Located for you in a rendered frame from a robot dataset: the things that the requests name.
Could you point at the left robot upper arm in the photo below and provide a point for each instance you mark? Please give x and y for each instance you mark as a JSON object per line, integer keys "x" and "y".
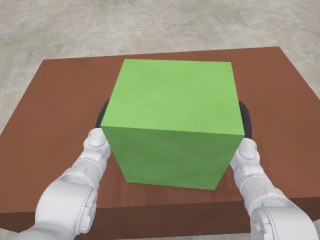
{"x": 67, "y": 210}

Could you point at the right robot upper arm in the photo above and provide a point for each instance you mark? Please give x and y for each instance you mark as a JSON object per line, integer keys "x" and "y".
{"x": 281, "y": 223}

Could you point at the robot right forearm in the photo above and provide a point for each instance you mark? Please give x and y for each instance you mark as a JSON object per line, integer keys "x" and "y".
{"x": 252, "y": 182}

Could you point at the left robot hand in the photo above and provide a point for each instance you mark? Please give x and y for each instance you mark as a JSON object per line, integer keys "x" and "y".
{"x": 101, "y": 115}

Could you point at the robot left forearm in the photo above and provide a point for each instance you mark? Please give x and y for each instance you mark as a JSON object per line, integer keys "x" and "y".
{"x": 89, "y": 168}

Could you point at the right robot hand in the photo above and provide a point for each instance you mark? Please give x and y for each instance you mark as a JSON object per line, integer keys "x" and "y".
{"x": 246, "y": 121}

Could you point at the pedestal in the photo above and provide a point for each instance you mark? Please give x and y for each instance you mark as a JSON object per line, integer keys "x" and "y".
{"x": 45, "y": 136}

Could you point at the carton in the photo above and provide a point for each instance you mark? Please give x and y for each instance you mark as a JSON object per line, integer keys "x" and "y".
{"x": 174, "y": 122}

